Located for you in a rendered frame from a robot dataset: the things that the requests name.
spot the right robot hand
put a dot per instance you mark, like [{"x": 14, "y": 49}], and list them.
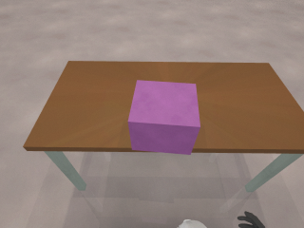
[{"x": 250, "y": 217}]

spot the carton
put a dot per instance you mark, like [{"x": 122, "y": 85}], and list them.
[{"x": 164, "y": 117}]

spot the table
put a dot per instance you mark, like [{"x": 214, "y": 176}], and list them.
[{"x": 243, "y": 108}]

